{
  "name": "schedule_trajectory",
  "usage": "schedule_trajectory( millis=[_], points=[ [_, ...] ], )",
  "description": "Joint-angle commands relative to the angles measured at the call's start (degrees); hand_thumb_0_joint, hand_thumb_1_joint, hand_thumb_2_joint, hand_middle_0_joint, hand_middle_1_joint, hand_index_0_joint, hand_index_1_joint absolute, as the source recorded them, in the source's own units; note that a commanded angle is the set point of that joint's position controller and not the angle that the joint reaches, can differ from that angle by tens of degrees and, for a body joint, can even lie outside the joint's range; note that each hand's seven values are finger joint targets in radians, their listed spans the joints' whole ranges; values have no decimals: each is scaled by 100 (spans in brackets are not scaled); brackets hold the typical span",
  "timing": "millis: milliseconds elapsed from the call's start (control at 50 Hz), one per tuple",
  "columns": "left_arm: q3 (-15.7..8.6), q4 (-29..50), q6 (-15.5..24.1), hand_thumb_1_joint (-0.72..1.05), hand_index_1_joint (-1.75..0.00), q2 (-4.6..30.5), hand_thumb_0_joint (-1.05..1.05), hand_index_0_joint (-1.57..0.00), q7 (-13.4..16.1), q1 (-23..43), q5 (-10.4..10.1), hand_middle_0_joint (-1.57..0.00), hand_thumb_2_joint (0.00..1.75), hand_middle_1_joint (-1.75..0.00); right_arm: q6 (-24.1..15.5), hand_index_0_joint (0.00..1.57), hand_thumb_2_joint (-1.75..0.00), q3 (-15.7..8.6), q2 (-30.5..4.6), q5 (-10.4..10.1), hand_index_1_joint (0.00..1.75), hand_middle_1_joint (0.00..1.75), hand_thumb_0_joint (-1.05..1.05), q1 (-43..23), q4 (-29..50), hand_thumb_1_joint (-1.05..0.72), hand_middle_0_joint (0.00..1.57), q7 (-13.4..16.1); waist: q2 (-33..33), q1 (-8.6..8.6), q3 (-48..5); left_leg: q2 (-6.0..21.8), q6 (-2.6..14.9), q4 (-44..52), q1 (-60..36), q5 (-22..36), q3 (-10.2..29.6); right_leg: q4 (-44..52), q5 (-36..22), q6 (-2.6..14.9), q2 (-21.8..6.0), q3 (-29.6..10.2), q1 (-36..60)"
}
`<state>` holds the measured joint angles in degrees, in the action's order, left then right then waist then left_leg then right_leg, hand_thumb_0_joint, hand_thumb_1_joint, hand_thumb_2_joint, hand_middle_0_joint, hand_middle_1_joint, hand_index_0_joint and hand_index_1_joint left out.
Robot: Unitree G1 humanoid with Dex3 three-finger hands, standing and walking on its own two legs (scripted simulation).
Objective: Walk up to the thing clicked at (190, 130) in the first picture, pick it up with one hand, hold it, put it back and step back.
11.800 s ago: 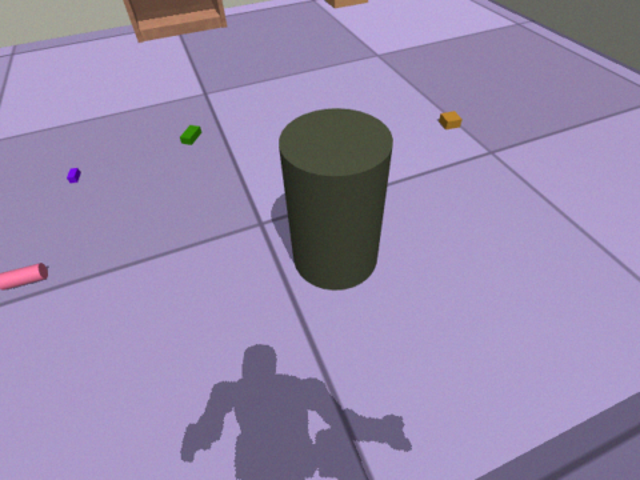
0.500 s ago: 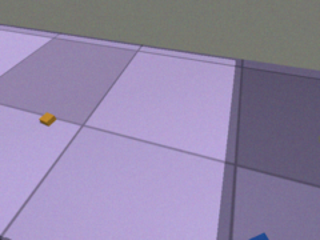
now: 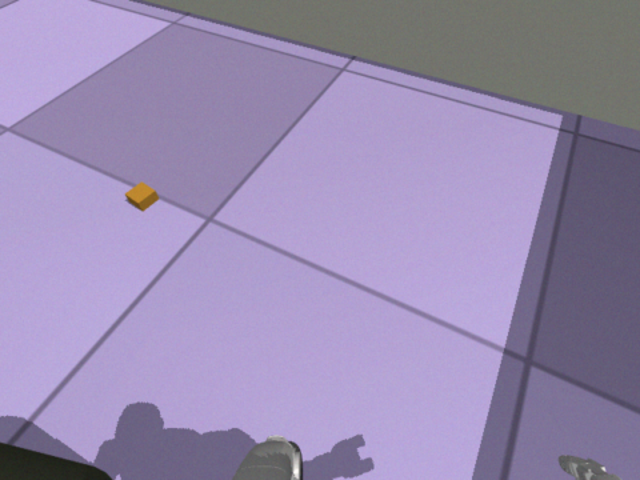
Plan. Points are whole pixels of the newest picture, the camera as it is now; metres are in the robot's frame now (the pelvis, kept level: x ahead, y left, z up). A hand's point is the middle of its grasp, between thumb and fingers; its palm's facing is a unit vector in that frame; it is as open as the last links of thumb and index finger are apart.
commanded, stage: walk up
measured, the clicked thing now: out of the picture +0.20 +1.83 -0.73
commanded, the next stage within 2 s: none
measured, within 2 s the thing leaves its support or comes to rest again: neither
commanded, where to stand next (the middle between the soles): +0.29 -0.01 m, yaw +30 degrees
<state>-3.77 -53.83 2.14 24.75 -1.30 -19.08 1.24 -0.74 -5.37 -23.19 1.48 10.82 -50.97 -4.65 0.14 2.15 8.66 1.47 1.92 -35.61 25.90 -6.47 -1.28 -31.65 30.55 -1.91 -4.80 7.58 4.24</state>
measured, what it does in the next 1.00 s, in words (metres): walks ahead, turning left: right foot, then left foot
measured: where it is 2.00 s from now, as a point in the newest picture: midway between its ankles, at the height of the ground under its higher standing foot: (344, 448)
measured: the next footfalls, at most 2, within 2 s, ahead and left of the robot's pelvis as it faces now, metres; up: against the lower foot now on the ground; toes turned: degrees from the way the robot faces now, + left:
right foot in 0.38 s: +0.26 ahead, -0.15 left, +0.00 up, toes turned +10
left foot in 0.74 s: +0.34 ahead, +0.13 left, +0.00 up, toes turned +23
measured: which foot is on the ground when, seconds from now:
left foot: down 0.00-0.40, up 0.42-0.72, down 0.74-1.00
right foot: down 0.00-0.02, up 0.04-0.36, down 0.38-0.76, up 0.78-1.00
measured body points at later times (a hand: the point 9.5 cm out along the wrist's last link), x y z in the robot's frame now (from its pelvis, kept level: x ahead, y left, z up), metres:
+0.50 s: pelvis +0.18 -0.04 +0.02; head +0.17 -0.05 +0.46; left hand +0.12 +0.30 -0.08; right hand +0.33 -0.34 -0.09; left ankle +0.15 +0.08 -0.66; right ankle +0.22 -0.15 -0.71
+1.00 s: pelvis +0.27 -0.03 +0.00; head +0.31 +0.00 +0.45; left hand +0.22 +0.28 -0.12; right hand +0.54 -0.23 -0.10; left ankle +0.30 +0.12 -0.71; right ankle +0.34 -0.17 -0.69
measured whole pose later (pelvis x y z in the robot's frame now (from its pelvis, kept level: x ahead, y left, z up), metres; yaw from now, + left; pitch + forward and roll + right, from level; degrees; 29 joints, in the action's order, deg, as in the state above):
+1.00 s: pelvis +0.27 -0.03 +0.00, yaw +25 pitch -2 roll +0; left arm -1.6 -45.9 -1.0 21.5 -0.4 -12.6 -1.2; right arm -0.7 -0.7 -21.8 0.5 7.8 -42.6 0.8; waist 0.7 1.6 7.8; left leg -1.3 1.0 -41.0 25.3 -13.8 1.6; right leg -53.0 28.2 1.0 -4.9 0.2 -22.7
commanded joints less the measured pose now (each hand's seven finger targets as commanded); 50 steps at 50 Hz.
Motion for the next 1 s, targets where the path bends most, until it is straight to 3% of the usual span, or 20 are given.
schedule_trajectory(
  millis=[0,20,40,120,260,340,360,380,400,420,480,600,660,700,720,740,760,780,840,980],
  points=[
    [-215,1000,109,90,-30,640,0,-20,-28,37,-6,-20,90,-30,-59,20,-90,-656,-1990,-6,30,30,0,1884,275,-90,20,260,-1588,-844,-1643,1401,1229,1552,-3814,-2598,3675,-3865,379,338,770,-27,-3929],
    [-295,1063,73,90,-30,1234,0,-20,-28,-33,-23,-20,90,-30,-78,20,-90,-612,-2099,-171,30,30,0,1371,482,-90,20,233,-997,-640,-1821,1860,1743,2467,-3197,-3629,5248,-4132,394,459,411,-1093,-3649],
    [-282,1058,76,90,-30,1428,0,-20,-46,207,-31,-20,90,-30,-69,20,-90,-601,-2067,-213,30,30,0,906,653,-90,20,269,-632,-511,-1308,1932,1704,2699,-2436,-3789,5195,-4121,241,467,114,-1273,-3552],
    [-372,763,-24,90,-30,1166,0,-20,-122,-242,-18,-20,90,-30,-240,20,-90,-295,-1476,-158,30,30,0,510,842,-90,20,310,-520,-10,-488,975,874,2300,-565,-2650,2656,-2626,-491,502,-166,-1070,-2632],
    [-537,1037,6,90,-30,1007,0,-20,-214,-181,80,-20,90,-30,-337,20,-90,-309,-1528,-3,30,30,0,554,1118,-90,20,308,-1145,14,-609,715,921,2012,99,-2408,2265,-900,-1037,305,262,-650,-1830],
    [-690,815,74,90,-30,1172,0,-20,-107,-1111,131,-20,90,-30,-213,20,-90,-153,-1131,39,30,30,0,178,1318,-90,20,369,-228,698,-783,-34,462,366,1738,-2999,1590,-42,-1400,400,452,-529,272],
    [-750,881,132,90,-30,1497,0,-20,-31,-1369,213,-20,90,-30,-201,20,-90,-39,-735,-6,30,30,0,352,1377,-90,20,420,1082,864,-756,-607,229,-1110,2139,-3107,1120,1156,366,608,-427,-2010,141],
    [-762,1135,204,90,-30,1813,0,-20,22,-677,260,-20,90,-30,-176,20,-90,-25,-629,-57,30,30,0,758,1303,-90,20,466,1475,372,-364,-935,-32,-2602,2302,-2520,675,2353,2417,880,-1877,-4218,-812],
    [-685,1448,233,90,-30,1734,0,-20,26,162,252,-20,90,-30,-197,20,-90,-120,-1042,-50,30,30,0,1038,1120,-90,20,486,689,31,-74,-419,-110,-2862,1929,-2039,728,2545,2304,1233,-2295,-4425,-1395],
    [-629,1479,235,90,-30,1701,0,-20,2,457,167,-20,90,-30,-241,20,-90,-152,-1261,-88,30,30,0,1221,1012,-90,20,482,606,-151,25,-8,-75,-2768,1728,-1747,806,2557,1986,1544,-2231,-4383,-1615],
    [-466,1184,351,90,-30,1286,0,-20,-15,89,87,-20,90,-30,-319,20,-90,-114,-1154,-128,30,30,0,1010,815,-90,20,350,555,-50,142,120,-85,-2239,1175,-1359,792,2098,-635,1130,-1296,-2228,-1574],
    [-350,1119,255,90,-30,1236,0,-20,44,-278,32,-20,90,-30,-268,20,-90,35,-713,-116,30,30,0,495,1008,-90,20,267,1182,176,-398,-160,-94,-564,244,-720,-46,643,-5283,1107,-870,-397,-889],
    [-321,1180,89,90,-30,1299,0,-20,65,-254,-43,-20,90,-30,-239,20,-90,-19,-789,-120,30,30,0,411,953,-90,20,343,875,117,-658,-374,-44,18,-584,-46,-444,62,-4939,996,-797,-130,-1215],
    [-217,1330,1,90,-30,1079,0,-20,91,42,-126,-20,90,-30,-263,20,-90,-140,-1089,-86,30,30,0,1103,732,-90,20,439,293,-376,-1316,-446,236,580,-1998,932,-434,-1203,-4389,726,-536,170,-1657],
    [-138,1408,-5,90,-30,885,0,-20,113,-34,-167,-20,90,-30,-276,20,-90,-263,-1441,-60,30,30,0,1417,740,-90,20,512,-391,-606,-1756,103,574,521,-3019,2044,413,-2318,-3486,444,-281,167,-2433],
    [-53,1478,-42,90,-30,493,0,-20,126,-278,-232,-20,90,-30,-282,20,-90,-339,-1799,3,30,30,0,1478,857,-90,20,600,-1506,-525,-2148,1584,1278,457,-3885,3602,2589,-3576,-108,187,378,13,-3736],
    [-100,1313,-179,90,-30,720,0,-20,193,-680,-264,-20,90,-30,-276,20,-90,-277,-1727,-143,30,30,0,1320,1014,-90,20,649,-736,-314,-2388,2249,1895,706,-3477,3719,3301,-3905,601,194,258,-534,-3422],
    [-116,1204,-249,90,-30,971,0,-20,219,-554,-218,-20,90,-30,-229,20,-90,-267,-1682,-238,30,30,0,922,1022,-90,20,669,-703,-300,-2171,2174,1942,823,-3015,3055,3218,-3938,613,257,-73,-875,-3255],
    [-190,1024,-318,90,-30,932,0,-20,161,-266,-223,-20,90,-30,-167,20,-90,-57,-1288,-196,30,30,0,247,1066,-90,20,725,-498,-63,-1412,1329,1194,622,-1381,2595,1660,-3274,208,364,-226,-1061,-2803],
    [-277,699,-196,90,-30,832,0,-20,264,-480,-175,-20,90,-30,71,20,-90,-104,-1448,-65,30,30,0,-198,1209,-90,20,587,-1069,-11,-1304,866,1015,-67,-271,2181,1321,-1176,-1055,277,256,-396,-1717]
  ],
)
